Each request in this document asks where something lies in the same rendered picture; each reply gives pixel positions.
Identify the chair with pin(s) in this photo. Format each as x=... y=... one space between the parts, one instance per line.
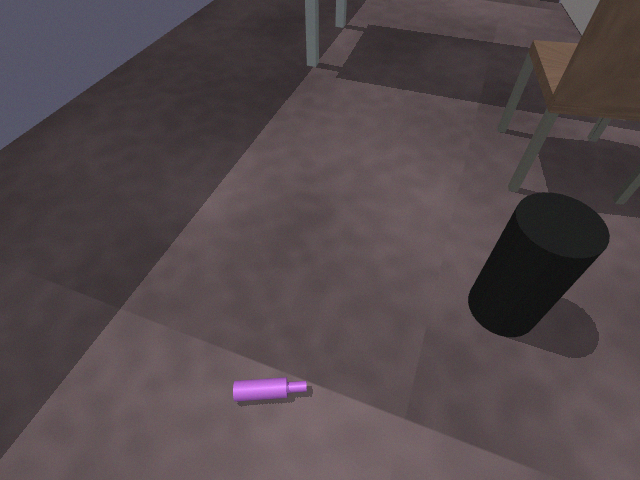
x=597 y=77

